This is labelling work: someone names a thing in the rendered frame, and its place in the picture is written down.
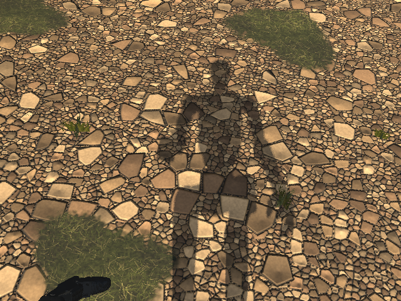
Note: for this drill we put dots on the left robot hand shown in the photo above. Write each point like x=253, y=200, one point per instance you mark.
x=75, y=288

